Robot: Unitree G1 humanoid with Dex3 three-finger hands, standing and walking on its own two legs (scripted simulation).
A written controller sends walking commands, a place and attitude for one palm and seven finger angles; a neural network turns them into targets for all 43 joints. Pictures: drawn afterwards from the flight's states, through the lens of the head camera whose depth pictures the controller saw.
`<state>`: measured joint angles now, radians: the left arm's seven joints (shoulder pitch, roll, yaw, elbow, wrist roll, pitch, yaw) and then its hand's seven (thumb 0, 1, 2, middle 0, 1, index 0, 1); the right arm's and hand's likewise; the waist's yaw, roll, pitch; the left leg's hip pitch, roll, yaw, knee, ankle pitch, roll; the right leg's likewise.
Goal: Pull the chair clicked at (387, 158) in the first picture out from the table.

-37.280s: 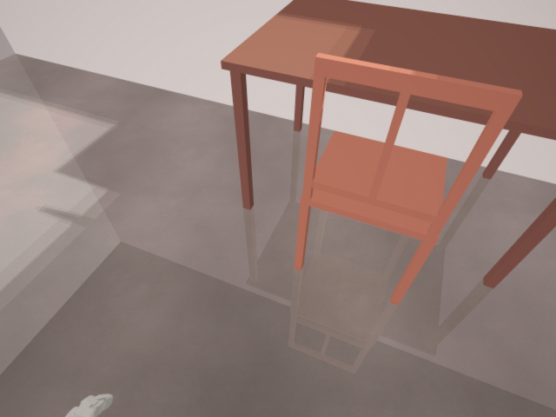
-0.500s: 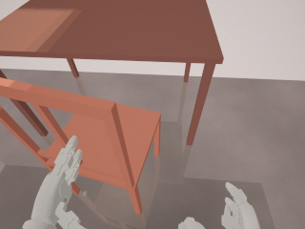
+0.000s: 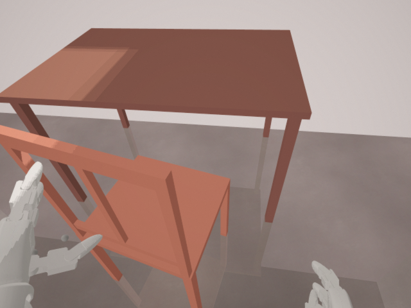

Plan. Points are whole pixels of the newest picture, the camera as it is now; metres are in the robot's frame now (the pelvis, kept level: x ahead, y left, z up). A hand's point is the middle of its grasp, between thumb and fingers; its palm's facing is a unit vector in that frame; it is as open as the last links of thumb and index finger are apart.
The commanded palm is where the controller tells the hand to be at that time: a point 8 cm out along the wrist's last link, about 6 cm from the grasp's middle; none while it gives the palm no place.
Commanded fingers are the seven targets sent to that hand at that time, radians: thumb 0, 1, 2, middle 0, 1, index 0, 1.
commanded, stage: draw the hand back to the body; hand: left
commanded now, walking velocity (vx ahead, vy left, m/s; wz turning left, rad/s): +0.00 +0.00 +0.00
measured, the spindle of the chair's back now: (105, 208) +0.35 +0.31 -0.06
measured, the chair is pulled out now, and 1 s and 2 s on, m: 0.21 0.21 0.21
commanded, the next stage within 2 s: step back with the hand held close in 0.64 s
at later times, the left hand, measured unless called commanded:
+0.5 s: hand (34, 209) +0.20 +0.27 +0.18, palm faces +0.46 -0.79 -0.40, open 7.6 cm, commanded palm +0.15 +0.31 +0.20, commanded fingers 0.00 0.90 0.90 -0.20 -0.30 -0.20 -0.30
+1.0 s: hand (45, 199) +0.22 +0.27 +0.17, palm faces +0.38 -0.80 -0.46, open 7.4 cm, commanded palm +0.15 +0.32 +0.19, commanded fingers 0.00 0.90 0.90 -0.20 -0.30 -0.20 -0.30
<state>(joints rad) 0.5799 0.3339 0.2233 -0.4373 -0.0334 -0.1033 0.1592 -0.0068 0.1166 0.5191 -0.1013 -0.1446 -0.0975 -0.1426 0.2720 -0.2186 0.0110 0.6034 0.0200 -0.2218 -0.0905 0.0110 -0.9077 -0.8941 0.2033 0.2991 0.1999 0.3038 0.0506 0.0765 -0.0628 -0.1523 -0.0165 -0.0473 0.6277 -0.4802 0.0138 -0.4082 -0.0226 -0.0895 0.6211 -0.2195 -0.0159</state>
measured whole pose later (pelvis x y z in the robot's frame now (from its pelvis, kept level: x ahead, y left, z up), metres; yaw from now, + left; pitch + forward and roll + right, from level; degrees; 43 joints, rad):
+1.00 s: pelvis +0.00 +0.03 +0.01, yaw -3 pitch +0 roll +0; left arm 0.47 0.36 0.40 -0.46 -0.02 -0.19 0.13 0.01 0.89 0.90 -0.21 -0.31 -0.20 -0.30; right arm 0.19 -0.21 0.02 0.59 -0.01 -0.11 -0.06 0.01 -0.91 -0.89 0.21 0.30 0.20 0.30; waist 0.01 0.01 0.06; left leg -0.07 -0.05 0.01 0.47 -0.40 0.05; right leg -0.35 -0.04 -0.02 0.49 -0.13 0.02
